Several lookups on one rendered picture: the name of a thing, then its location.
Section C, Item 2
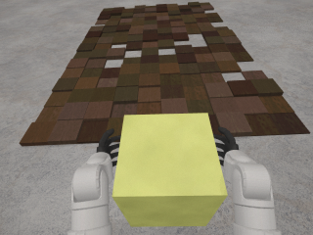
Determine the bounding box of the right robot forearm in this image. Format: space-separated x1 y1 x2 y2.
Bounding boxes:
223 150 282 235

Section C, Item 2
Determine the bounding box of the carton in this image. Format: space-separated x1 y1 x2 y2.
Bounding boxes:
112 113 228 227

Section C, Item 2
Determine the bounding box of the robot right hand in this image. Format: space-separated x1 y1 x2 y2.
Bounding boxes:
213 126 239 166

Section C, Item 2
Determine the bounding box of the robot left hand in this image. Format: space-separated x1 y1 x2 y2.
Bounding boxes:
96 128 121 167

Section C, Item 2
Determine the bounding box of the left robot forearm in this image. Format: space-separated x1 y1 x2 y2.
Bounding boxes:
67 152 114 235

